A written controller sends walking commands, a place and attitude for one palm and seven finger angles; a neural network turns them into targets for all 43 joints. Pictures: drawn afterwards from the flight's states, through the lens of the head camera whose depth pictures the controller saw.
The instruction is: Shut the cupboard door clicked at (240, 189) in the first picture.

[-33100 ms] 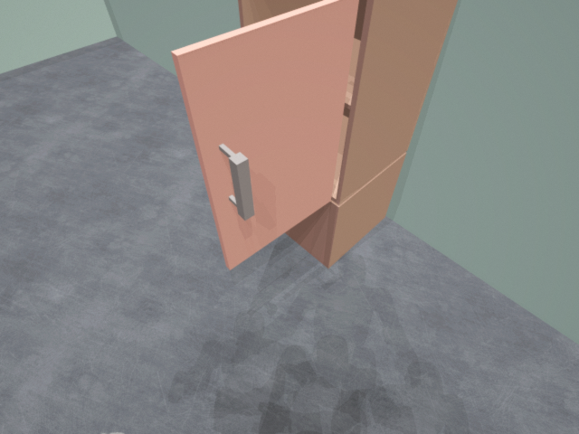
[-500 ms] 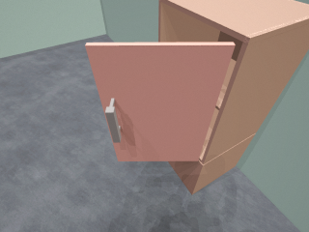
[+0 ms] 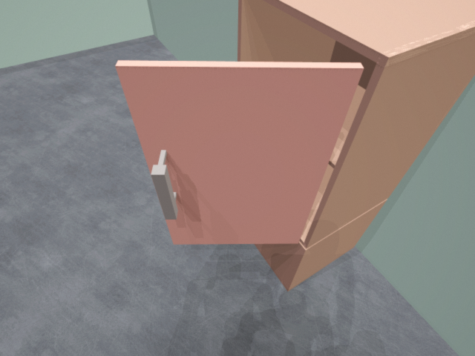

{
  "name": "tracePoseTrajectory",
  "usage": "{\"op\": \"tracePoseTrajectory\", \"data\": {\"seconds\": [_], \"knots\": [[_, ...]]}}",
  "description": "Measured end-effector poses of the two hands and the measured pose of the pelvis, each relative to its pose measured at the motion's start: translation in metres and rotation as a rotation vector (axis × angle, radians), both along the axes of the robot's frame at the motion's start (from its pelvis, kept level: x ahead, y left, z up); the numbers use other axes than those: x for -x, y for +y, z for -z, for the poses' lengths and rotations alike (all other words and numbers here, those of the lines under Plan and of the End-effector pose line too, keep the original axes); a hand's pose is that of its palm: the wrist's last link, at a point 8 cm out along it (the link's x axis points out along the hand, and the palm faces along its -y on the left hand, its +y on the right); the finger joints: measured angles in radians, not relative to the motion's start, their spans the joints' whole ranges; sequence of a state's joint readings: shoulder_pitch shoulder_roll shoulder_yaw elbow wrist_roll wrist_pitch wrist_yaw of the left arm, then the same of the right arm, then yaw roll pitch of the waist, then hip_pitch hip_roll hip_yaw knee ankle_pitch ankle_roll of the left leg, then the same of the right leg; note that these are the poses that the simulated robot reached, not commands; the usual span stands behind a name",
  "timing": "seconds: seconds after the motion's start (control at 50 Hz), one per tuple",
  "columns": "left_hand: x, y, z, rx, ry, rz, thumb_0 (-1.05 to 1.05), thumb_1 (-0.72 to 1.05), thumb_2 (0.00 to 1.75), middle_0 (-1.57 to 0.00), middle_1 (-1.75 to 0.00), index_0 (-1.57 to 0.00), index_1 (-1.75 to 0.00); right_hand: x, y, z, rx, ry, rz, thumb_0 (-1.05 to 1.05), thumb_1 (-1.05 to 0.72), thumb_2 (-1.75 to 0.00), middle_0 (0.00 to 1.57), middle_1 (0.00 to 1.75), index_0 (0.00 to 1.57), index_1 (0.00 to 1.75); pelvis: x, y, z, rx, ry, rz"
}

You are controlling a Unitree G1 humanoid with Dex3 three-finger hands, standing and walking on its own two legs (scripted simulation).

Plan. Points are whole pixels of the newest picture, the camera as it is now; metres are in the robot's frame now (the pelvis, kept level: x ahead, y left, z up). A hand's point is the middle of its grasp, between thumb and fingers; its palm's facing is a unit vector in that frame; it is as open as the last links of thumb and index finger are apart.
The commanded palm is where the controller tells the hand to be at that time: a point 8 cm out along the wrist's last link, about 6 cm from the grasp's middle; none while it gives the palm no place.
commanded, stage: look again from close up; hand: left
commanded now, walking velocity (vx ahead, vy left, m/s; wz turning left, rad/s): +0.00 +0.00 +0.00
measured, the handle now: (167, 185) +0.45 +0.18 -0.02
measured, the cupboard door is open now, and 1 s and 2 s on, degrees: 59 59 59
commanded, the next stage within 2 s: raise the hand and make a fist in 0.24 s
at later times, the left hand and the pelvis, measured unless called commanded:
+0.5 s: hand (136, 326) +0.18 +0.19 -0.06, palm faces +0.24 -0.95 -0.19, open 7.2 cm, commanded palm +0.12 +0.22 -0.07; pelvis +0.02 -0.01 -0.01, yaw +3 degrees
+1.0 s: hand (153, 337) +0.16 +0.15 -0.06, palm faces +0.04 -1.00 -0.02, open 5.0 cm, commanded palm +0.13 +0.21 -0.05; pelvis -0.04 -0.05 -0.11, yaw +4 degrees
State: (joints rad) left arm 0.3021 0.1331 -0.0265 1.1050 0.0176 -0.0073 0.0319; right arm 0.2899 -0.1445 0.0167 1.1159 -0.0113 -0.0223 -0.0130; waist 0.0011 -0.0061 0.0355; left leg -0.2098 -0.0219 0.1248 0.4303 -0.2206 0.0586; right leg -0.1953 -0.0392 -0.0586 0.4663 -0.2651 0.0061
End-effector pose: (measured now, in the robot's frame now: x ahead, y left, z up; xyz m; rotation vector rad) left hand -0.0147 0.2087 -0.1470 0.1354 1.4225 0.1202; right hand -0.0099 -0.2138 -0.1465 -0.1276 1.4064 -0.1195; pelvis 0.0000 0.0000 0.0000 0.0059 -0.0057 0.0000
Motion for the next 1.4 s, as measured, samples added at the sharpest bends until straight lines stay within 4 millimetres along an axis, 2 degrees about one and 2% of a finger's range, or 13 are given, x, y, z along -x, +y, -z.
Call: {"op": "tracePoseTrajectory", "data": {"seconds": [0.36,0.4,0.44,0.5,0.56,0.64,0.78,0.86,0.98,1.06,1.18,1.28,1.4], "knots": [[-0.030,0.001,0.000,-0.025,-0.018,0.001,0.01,0.92,0.89,-0.20,-0.30,-0.20,-0.30,-0.029,-0.012,-0.001,0.025,-0.005,-0.002,0.01,-0.93,-0.90,0.20,0.30,0.20,0.30,-0.022,-0.007,0.000,0.004,0.006,-0.001],[-0.059,0.015,-0.017,-0.065,-0.179,-0.085,0.02,0.93,0.89,-0.20,-0.30,-0.20,-0.30,-0.040,-0.020,-0.007,0.065,-0.112,-0.005,0.02,-0.93,-0.90,0.20,0.30,0.20,0.30,-0.021,-0.009,0.003,0.002,0.012,-0.004],[-0.103,0.024,-0.055,-0.116,-0.477,-0.090,0.03,0.94,0.89,-0.21,-0.30,-0.21,-0.31,-0.060,-0.029,-0.015,0.089,-0.278,-0.008,0.02,-0.93,-0.90,0.20,0.30,0.20,0.30,-0.021,-0.011,0.005,-0.009,0.023,-0.012],[-0.163,0.022,-0.106,-0.137,-0.869,-0.074,0.03,0.94,0.89,-0.22,-0.32,-0.22,-0.33,-0.094,-0.044,-0.021,0.093,-0.483,-0.048,0.02,-0.93,-0.90,0.20,0.30,0.20,0.30,-0.016,-0.014,0.014,-0.010,0.058,-0.056],[-0.196,0.010,-0.132,-0.055,-1.186,-0.054,0.02,0.93,0.89,-0.25,-0.36,-0.25,-0.36,-0.132,-0.059,-0.026,0.103,-0.635,-0.090,0.01,-0.92,-0.90,0.20,0.30,0.20,0.30,-0.006,-0.020,0.028,-0.006,0.123,-0.050],[-0.187,-0.012,-0.122,0.078,-1.446,0.041,0.01,0.93,0.89,-0.31,-0.42,-0.30,-0.42,-0.179,-0.075,-0.032,0.133,-0.799,-0.160,0.01,-0.91,-0.90,0.20,0.30,0.20,0.30,0.008,-0.034,0.060,-0.014,0.202,-0.037],[-0.123,-0.004,-0.067,0.033,-1.309,-0.017,0.01,0.91,0.89,-0.44,-0.55,-0.43,-0.56,-0.231,-0.071,-0.021,0.129,-0.949,-0.255,0.01,-0.91,-0.90,0.20,0.30,0.19,0.30,0.025,-0.050,0.103,0.008,0.247,-0.061],[-0.115,0.002,-0.083,-0.031,-1.392,-0.005,0.02,0.91,0.89,-0.51,-0.63,-0.50,-0.63,-0.231,-0.052,-0.004,0.085,-0.943,-0.288,0.01,-0.91,-0.90,0.20,0.30,0.19,0.30,0.030,-0.055,0.111,0.035,0.256,-0.077],[-0.149,-0.003,-0.095,0.074,-1.418,0.098,0.02,0.90,0.90,-0.61,-0.75,-0.61,-0.75,-0.193,-0.034,0.028,0.018,-0.815,-0.236,0.01,-0.91,-0.90,0.20,0.30,0.20,0.30,0.036,-0.054,0.111,0.052,0.262,-0.078],[-0.164,0.000,-0.094,0.108,-1.330,0.086,0.02,0.90,0.89,-0.69,-0.83,-0.68,-0.83,-0.159,-0.035,0.035,0.018,-0.720,-0.156,0.01,-0.91,-0.90,0.21,0.30,0.20,0.30,0.034,-0.048,0.103,0.043,0.260,-0.065],[-0.161,0.011,-0.107,0.055,-1.347,0.053,0.02,0.91,0.89,-0.80,-0.95,-0.79,-0.95,-0.125,-0.047,0.031,0.079,-0.642,-0.105,0.01,-0.91,-0.90,0.21,0.30,0.20,0.30,0.030,-0.035,0.092,0.038,0.258,-0.050],[-0.158,0.015,-0.108,0.059,-1.377,0.066,0.02,0.91,0.89,-0.89,-1.05,-0.88,-1.05,-0.125,-0.054,0.024,0.131,-0.641,-0.127,0.01,-0.91,-0.90,0.21,0.30,0.20,0.30,0.031,-0.024,0.092,0.043,0.261,-0.049],[-0.160,0.017,-0.110,0.067,-1.390,0.072,0.02,0.90,0.89,-1.00,-1.17,-0.99,-1.17,-0.148,-0.043,0.009,0.142,-0.711,-0.163,0.01,-0.91,-0.90,0.20,0.30,0.20,0.30,0.031,-0.015,0.091,0.053,0.251,-0.052]]}}
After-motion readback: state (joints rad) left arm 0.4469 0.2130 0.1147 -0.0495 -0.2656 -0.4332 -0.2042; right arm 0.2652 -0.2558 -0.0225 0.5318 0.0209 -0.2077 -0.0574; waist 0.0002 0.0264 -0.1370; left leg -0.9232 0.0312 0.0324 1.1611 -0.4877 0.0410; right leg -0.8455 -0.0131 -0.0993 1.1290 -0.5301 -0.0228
